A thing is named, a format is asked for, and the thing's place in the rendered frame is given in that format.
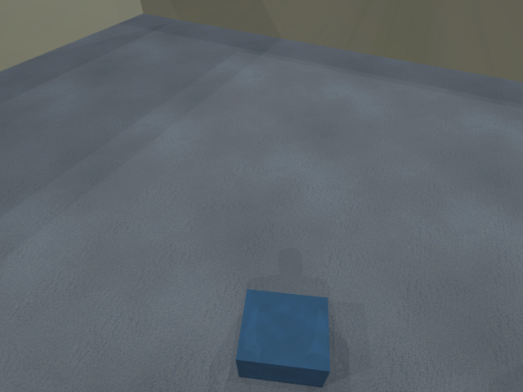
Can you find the carton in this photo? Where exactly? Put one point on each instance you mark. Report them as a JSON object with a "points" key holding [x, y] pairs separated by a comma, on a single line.
{"points": [[284, 338]]}

